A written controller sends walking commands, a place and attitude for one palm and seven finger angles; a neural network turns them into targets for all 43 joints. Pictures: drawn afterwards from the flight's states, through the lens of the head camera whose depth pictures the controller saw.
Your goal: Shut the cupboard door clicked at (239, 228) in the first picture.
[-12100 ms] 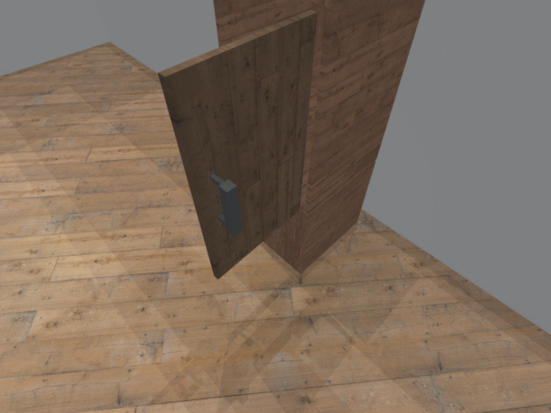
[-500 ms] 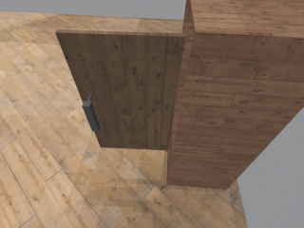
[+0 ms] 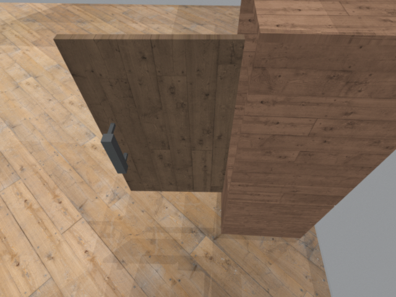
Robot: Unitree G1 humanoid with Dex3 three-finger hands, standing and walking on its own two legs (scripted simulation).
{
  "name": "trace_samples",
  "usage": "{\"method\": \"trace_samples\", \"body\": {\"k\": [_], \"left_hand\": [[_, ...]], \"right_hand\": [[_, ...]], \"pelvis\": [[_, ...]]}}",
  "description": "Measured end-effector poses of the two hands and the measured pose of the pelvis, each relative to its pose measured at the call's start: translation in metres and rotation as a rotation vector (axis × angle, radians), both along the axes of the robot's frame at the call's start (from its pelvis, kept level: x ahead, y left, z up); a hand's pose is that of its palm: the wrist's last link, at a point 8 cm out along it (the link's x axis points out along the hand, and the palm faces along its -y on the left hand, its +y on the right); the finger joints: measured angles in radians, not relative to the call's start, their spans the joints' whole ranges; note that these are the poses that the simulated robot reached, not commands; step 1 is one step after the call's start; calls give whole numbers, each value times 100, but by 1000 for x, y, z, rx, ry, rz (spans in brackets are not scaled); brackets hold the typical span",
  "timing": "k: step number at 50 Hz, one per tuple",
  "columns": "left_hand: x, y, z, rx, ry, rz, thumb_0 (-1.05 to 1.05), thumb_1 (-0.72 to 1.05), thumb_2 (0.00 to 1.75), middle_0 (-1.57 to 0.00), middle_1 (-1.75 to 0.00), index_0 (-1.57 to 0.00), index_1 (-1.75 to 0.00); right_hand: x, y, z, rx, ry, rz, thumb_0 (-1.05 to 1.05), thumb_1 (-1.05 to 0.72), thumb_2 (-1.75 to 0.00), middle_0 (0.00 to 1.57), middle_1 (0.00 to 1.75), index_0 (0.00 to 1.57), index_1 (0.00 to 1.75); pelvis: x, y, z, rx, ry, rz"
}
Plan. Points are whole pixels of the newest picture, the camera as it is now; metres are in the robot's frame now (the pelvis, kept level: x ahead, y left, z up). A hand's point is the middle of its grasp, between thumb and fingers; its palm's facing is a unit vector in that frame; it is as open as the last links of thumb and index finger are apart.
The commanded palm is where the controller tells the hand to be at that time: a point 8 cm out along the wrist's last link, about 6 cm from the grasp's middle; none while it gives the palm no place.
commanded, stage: come to a stop and stand still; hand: left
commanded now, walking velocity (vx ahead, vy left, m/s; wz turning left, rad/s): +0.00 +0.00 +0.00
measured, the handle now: (117, 148) +0.47 +0.24 -0.04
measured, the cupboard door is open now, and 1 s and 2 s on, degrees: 92 92 92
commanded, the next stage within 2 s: look again from close up in 0.52 s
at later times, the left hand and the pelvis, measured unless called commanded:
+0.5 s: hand out of the picture -0.01 +0.16 -0.16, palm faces +0.01 -0.97 -0.24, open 7.4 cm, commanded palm none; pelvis -0.03 -0.03 +0.01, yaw +0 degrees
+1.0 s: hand out of the picture +0.01 +0.16 -0.16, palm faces +0.03 -0.97 -0.24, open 7.3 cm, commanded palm none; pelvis -0.01 -0.02 +0.00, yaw +1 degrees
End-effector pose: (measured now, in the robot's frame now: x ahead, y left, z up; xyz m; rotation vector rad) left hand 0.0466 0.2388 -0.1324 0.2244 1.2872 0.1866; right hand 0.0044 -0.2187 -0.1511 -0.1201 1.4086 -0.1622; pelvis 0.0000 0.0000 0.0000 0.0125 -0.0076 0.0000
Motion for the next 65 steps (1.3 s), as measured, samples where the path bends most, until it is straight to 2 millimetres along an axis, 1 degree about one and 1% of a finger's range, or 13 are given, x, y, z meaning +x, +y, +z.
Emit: {"method": "trace_samples", "body": {"k": [6, 10, 13, 25, 30, 33, 37, 44, 46, 53, 63, 64, 65], "left_hand": [[1, -17, 0, -20, -31, -24, 0, 91, 90, -20, -30, -20, -30], [-6, -28, 0, -41, -38, -30, 0, 91, 90, -20, -30, -20, -30], [-14, -31, 1, -44, -38, -26, 0, 92, 90, -20, -30, -20, -30], [-59, -28, 3, -27, 48, 12, 0, 91, 90, -20, -30, -20, -30], [-70, -24, 4, -17, 77, 23, 1, 91, 90, -20, -30, -20, -30], [-72, -23, 3, -3, 79, 19, 1, 91, 90, -20, -30, -20, -30], [-70, -22, 0, -12, 71, 15, 1, 91, 90, -20, -30, -20, -30], [-54, -27, 3, -33, 24, 20, 1, 91, 90, -20, -30, -20, -30], [-50, -29, 4, -37, 16, 22, 1, 91, 90, -20, -30, -20, -30], [-48, -29, 3, -40, 34, 26, 1, 92, 90, -20, -30, -20, -30], [-57, -36, -3, -61, 89, 35, 1, 92, 90, -20, -30, -20, -30], [-48, -33, 0, -65, 35, 93, 1, 92, 90, -20, -30, -20, -30], [-30, -27, 11, -50, -85, 109, 2, 92, 90, -20, -30, -20, -30]], "right_hand": [[7, -20, 3, -17, -56, 4, 1, -92, -90, 21, 30, 20, 30], [7, -29, 8, -22, -79, 16, 1, -91, -90, 20, 30, 20, 30], [3, -33, 11, -22, -82, 26, 1, -91, -90, 20, 30, 20, 30], [-30, -46, 14, -21, -4, 38, 1, -91, -90, 20, 30, 20, 30], [-41, -50, 14, -28, 31, 39, 1, -91, -90, 20, 30, 20, 30], [-41, -52, 13, -31, 30, 43, 1, -91, -90, 20, 30, 20, 30], [-34, -45, 8, -25, -18, 52, 1, -91, -90, 20, 30, 20, 30], [-19, -14, 1, 42, -67, 76, 1, -91, -90, 20, 30, 20, 30], [-18, -11, 0, 43, -59, 82, 2, -92, -90, 20, 30, 20, 30], [-18, -10, 2, 44, -39, 71, 2, -92, -90, 20, 30, 20, 30], [-15, -17, 6, 17, -4, 63, 1, -91, -90, 20, 30, 20, 30], [-11, -19, 9, -3, -39, 65, 1, -91, -90, 20, 30, 20, 30], [-4, -23, 12, -29, -110, 62, 1, -91, -90, 21, 30, 20, 30]], "pelvis": [[-11, -9, 1, 4, -8, -5], [-17, -16, 3, 5, -13, -6], [-22, -20, 5, 3, -13, -4], [-29, -30, 9, -3, -4, 8], [-28, -31, 9, -4, -4, 11], [-28, -30, 7, -14, 0, 15], [-25, -25, 3, -19, 2, 29], [-18, -18, 3, -6, -8, 26], [-17, -17, 4, -3, -11, 25], [-11, -17, 5, 1, -13, 18], [-5, -19, 6, -7, -4, 15], [-7, -20, 4, -7, -6, 15], [-8, -21, 2, -4, -2, 14]]}}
